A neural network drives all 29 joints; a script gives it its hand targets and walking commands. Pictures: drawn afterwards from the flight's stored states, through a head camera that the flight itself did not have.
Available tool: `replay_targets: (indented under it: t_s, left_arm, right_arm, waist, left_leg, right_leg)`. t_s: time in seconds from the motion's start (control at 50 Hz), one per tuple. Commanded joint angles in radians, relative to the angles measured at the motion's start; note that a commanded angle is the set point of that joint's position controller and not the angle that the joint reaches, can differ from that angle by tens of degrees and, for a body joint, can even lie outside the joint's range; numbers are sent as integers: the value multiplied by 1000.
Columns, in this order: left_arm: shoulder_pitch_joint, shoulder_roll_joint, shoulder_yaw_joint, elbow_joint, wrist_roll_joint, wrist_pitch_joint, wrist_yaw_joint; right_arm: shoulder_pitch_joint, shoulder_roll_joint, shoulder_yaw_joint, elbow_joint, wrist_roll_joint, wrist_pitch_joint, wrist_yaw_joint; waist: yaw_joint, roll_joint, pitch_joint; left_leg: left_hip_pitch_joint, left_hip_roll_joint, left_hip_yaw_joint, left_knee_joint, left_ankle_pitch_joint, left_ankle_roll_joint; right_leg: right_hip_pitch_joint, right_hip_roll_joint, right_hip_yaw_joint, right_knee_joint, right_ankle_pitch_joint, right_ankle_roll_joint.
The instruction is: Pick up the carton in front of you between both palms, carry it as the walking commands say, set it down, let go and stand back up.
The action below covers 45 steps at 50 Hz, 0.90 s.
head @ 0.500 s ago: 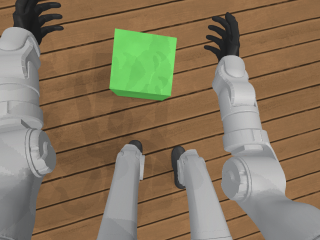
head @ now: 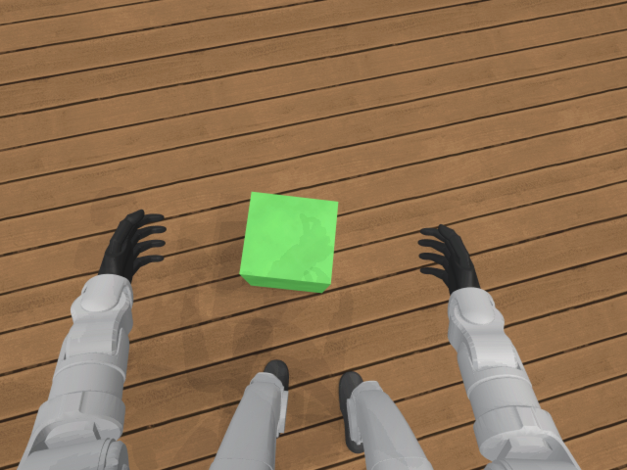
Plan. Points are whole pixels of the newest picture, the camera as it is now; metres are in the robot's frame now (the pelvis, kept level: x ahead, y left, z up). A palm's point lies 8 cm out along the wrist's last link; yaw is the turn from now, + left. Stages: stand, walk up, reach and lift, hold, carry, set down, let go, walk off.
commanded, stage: let go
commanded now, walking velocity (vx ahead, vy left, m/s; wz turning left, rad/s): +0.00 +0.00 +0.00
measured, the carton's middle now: (290, 247) +0.47 +0.05 -0.60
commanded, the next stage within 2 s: stand in 0.86 s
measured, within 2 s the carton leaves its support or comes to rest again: neither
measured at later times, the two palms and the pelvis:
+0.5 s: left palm (136, 393) +0.21 +0.19 -0.02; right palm (593, 399) +0.20 -0.27 -0.01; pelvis +0.04 -0.04 +0.05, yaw +0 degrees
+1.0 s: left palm (99, 409) +0.19 +0.23 -0.03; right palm (606, 407) +0.19 -0.29 -0.02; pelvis +0.04 -0.03 +0.05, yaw +0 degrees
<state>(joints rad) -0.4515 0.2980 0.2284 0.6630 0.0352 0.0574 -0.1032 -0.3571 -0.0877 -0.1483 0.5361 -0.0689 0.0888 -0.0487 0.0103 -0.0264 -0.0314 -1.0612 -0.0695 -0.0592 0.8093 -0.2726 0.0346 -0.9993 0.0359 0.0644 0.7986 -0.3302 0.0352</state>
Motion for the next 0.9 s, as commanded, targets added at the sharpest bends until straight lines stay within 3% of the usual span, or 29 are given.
replay_targets:
  t_s: [0.0, 0.28, 0.54, 0.8, 0.82, 0.84, 0.86, 0.88]
  left_arm:
    - [47, 80, -6, -100, -17, -44, 7]
    - [542, 26, -100, -233, -45, -96, 39]
    - [625, 24, -146, -320, -23, 29, 22]
    - [641, 17, -146, -345, -13, 72, 26]
    - [692, 35, -130, -293, -33, 36, 44]
    - [681, 24, -147, -305, -31, 29, 52]
    - [608, 124, -117, -191, -32, 5, 79]
    - [623, 109, -118, -191, -29, -10, 89]
  right_arm:
    - [85, -80, 5, -76, 11, -44, 20]
    - [480, -173, 86, -168, 74, -107, 78]
    - [539, -199, 92, -199, 67, -6, 106]
    - [534, -202, 83, -202, 53, 40, 106]
    - [507, -221, 82, -264, 39, 93, 77]
    - [532, -211, 93, -254, 38, 104, 65]
    - [509, -316, 38, -47, 62, 20, 33]
    - [527, -314, 40, -31, 55, -23, 23]
  waist:
    - [1, 103, -653]
    - [-15, 17, -256]
    - [-6, -24, 77]
    - [-12, 4, 75]
    - [12, -25, 14]
    - [3, -4, 27]
    - [-19, 9, 18]
    - [-18, 16, 9]
  left_leg:
    - [800, 59, -34, -54, 579, -51]
    - [882, 31, 26, -334, 346, -50]
    - [1034, 11, 66, -404, 155, -42]
    - [1042, 11, 54, -389, 245, -45]
    - [1092, 14, 48, -373, 299, -35]
    - [1079, 14, 47, -364, 313, -39]
    - [956, 84, 38, -326, 229, -47]
    - [944, 89, 12, -331, 183, -41]
  right_leg:
    - [133, 20, -65, -88, 238, 7]
    - [703, -9, -31, -341, 345, -2]
    - [769, -38, -9, -474, 209, -15]
    - [863, -20, -19, -431, 325, -13]
    - [854, 4, -30, -398, 317, 0]
    - [846, 3, -29, -393, 304, -5]
    - [806, -41, -17, -372, 246, -2]
    - [813, -49, 1, -367, 210, -13]
